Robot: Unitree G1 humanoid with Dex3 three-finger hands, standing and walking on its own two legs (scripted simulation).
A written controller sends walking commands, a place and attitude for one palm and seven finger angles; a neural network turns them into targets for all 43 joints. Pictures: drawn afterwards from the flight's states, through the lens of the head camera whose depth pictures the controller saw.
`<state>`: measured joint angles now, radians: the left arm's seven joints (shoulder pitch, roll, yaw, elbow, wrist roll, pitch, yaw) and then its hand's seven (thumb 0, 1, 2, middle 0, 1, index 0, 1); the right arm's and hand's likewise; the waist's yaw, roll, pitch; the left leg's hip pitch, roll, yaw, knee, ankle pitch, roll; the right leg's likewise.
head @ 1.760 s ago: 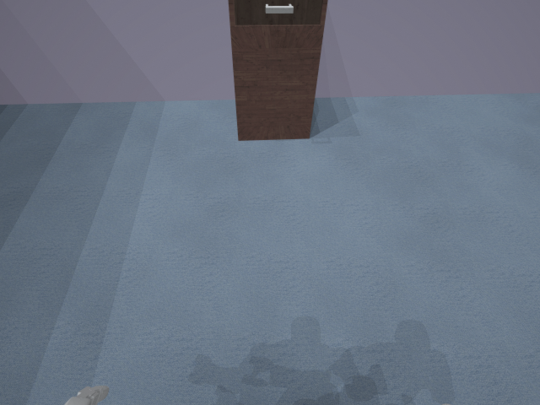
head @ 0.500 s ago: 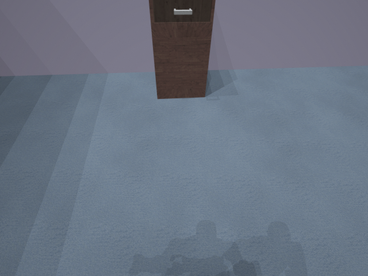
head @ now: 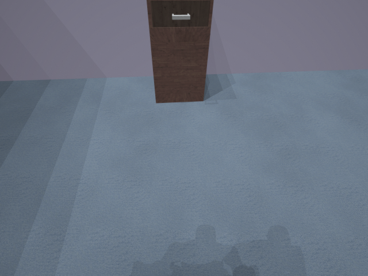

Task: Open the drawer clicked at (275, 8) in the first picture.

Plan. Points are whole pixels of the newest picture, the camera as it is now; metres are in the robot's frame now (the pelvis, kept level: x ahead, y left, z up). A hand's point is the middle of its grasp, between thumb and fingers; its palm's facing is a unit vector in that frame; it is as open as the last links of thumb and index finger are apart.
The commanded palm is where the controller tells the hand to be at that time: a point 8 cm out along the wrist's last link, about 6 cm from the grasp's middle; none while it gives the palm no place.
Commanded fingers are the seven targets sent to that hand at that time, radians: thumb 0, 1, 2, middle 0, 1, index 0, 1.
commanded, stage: walk to a spot facing it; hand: left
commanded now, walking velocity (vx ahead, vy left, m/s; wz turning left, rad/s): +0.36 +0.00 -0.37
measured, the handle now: (180, 16) +1.63 +0.13 -0.04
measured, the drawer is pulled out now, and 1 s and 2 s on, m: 0.00 0.00 0.00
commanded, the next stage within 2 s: turn to face it in 1.96 s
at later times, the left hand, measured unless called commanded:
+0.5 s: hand out of the picture +0.04 +0.15 -0.17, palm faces -0.03 -0.99 -0.14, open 7.4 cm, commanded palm none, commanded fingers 0.00 0.90 0.90 -0.20 -0.30 -0.20 -0.30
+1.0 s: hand (154, 165) +0.49 +0.14 -0.16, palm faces -0.32 -0.93 -0.20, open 7.4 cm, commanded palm none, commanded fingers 0.00 0.90 0.90 -0.20 -0.30 -0.20 -0.30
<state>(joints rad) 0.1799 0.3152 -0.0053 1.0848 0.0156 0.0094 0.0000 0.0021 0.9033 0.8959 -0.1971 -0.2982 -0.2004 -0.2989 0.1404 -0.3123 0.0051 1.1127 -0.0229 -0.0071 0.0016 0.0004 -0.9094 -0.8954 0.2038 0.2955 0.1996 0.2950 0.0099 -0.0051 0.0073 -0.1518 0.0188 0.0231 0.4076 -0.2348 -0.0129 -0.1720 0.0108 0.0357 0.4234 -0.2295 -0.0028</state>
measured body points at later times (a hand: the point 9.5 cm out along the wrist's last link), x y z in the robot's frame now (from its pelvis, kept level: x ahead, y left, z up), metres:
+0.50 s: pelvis +0.14 +0.00 -0.01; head +0.17 +0.00 +0.44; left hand +0.04 +0.21 -0.16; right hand +0.20 -0.24 -0.16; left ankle +0.25 +0.11 -0.70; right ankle +0.00 -0.11 -0.74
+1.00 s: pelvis +0.34 -0.01 +0.00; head +0.35 -0.02 +0.45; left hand +0.51 +0.18 -0.14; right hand +0.21 -0.22 -0.16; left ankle +0.31 +0.10 -0.74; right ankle +0.38 -0.15 -0.72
